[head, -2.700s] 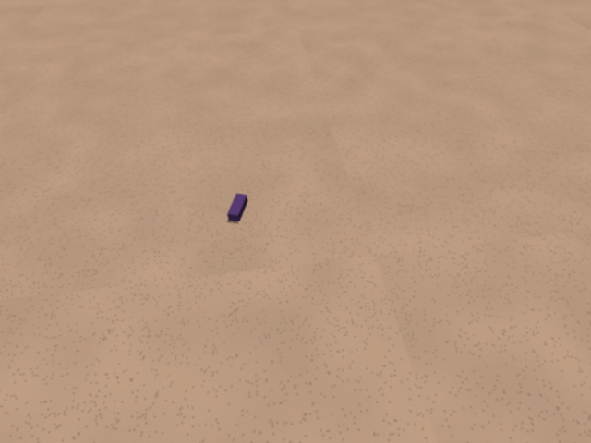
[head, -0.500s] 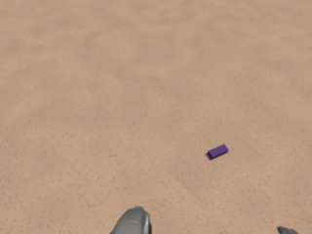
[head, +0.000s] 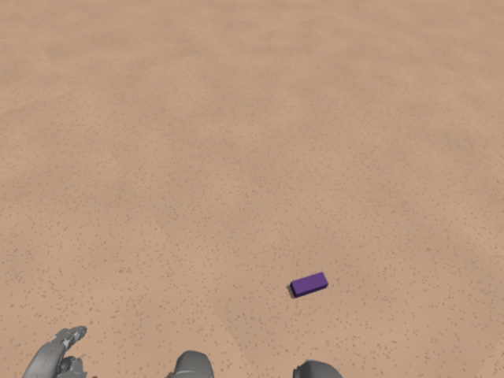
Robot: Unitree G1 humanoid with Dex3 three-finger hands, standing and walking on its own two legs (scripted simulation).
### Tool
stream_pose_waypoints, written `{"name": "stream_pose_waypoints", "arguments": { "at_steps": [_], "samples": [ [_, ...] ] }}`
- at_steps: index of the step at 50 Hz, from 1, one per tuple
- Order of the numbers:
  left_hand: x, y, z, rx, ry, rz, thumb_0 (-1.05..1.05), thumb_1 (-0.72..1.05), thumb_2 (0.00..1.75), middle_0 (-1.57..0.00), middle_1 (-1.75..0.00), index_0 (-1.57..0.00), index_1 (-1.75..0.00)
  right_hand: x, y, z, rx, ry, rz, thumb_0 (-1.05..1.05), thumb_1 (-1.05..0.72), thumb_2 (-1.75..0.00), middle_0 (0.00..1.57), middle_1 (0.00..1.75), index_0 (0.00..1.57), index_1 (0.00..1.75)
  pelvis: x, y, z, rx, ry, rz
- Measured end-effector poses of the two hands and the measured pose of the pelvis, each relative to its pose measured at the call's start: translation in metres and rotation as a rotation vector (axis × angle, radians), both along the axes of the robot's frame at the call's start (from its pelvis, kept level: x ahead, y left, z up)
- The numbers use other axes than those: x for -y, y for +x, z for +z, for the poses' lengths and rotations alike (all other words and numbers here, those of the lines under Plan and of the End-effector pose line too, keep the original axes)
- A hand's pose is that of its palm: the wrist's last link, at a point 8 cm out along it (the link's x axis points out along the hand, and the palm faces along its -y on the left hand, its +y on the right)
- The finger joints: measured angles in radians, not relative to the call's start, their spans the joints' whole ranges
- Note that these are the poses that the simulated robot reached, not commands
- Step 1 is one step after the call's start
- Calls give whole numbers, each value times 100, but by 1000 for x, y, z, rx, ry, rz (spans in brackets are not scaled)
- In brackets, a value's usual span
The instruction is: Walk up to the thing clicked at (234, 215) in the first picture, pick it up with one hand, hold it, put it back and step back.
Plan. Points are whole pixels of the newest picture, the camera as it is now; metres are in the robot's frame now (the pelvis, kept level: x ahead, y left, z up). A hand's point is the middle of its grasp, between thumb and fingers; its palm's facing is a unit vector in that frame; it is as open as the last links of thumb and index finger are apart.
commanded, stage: walk up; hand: left
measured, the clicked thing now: (308, 284) +0.54 -0.22 -0.70
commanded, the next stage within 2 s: none
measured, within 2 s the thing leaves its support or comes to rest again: neither
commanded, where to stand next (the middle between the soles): +0.28 -0.61 m, yaw +19 degrees
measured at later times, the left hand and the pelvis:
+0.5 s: hand out of the picture +0.14 +0.09 -0.13, palm faces +0.06 -0.95 -0.31, open 7.4 cm; pelvis +0.10 -0.19 +0.02, yaw +7 degrees
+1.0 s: hand out of the picture +0.14 -0.14 -0.13, palm faces +0.20 -0.92 -0.34, open 7.4 cm; pelvis +0.19 -0.41 +0.02, yaw +15 degrees
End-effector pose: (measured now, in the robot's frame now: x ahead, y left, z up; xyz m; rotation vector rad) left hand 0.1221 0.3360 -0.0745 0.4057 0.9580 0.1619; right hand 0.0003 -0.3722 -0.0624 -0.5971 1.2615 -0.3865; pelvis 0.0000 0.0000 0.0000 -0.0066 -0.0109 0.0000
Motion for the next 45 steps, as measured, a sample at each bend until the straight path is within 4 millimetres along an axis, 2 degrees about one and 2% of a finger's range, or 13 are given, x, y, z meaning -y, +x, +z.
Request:
{"name": "stream_pose_waypoints", "arguments": {
  "at_steps": [3,8,11,14,18,23,27,31,34,36,40,45],
  "samples": [
    [32,-19,9,-50,-18,70,0,91,90,-21,-30,-20,-30,23,43,4,33,24,24,1,-90,-90,20,30,21,30,24,14,15,5,6,28],
    [73,-52,16,-155,-28,167,0,90,90,-21,-30,-21,-30,38,115,14,84,94,147,1,-90,-90,20,30,21,30,61,38,33,1,13,54],
    [94,-66,10,-206,-36,216,0,90,90,-21,-30,-21,-30,44,148,15,86,118,208,1,-90,-90,20,30,21,30,84,52,34,-1,13,74],
    [116,-69,-5,-241,-53,244,0,90,90,-21,-30,-21,-30,54,174,12,102,120,253,1,-90,-90,20,30,21,30,103,67,25,-1,13,89],
    [151,-52,-24,-268,-77,222,1,91,90,-21,-30,-20,-30,83,187,8,142,90,235,1,-90,-90,21,30,21,30,129,77,14,17,35,110],
    [190,-10,-23,-211,-103,174,1,91,90,-21,-30,-21,-30,131,189,20,156,57,207,1,-90,-90,21,30,21,30,171,90,18,23,31,119],
    [216,19,-16,-141,-84,173,1,91,90,-21,-30,-21,-30,182,194,23,120,36,231,1,-90,-90,21,30,21,30,213,102,15,7,17,141],
    [248,37,-12,-113,-23,193,0,91,90,-21,-30,-21,-30,249,206,17,97,10,233,1,-89,-90,21,30,21,30,268,118,6,-10,13,160],
    [283,34,-12,-98,14,231,0,91,90,-21,-30,-20,-30,301,222,6,60,-23,220,1,-89,-90,21,30,21,30,308,129,-3,-5,-8,178],
    [310,23,-8,-116,3,274,0,91,90,-20,-30,-20,-30,320,237,5,46,-29,200,1,-90,-90,21,30,21,30,326,137,2,-1,1,195],
    [360,1,3,-197,-37,334,0,91,90,-21,-30,-20,-30,334,272,10,49,22,239,1,-90,-90,20,30,21,30,351,152,23,0,11,210],
    [405,-12,4,-277,-70,377,0,90,90,-21,-30,-21,-30,336,307,15,32,84,320,1,-90,-90,20,30,21,30,382,173,34,-5,13,226]
  ]
}}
